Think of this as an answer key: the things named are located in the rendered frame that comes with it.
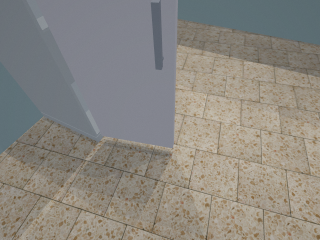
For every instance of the handle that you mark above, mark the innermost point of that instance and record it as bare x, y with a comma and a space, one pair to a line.
157, 33

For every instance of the fridge door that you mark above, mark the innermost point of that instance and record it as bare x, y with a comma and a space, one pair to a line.
108, 46

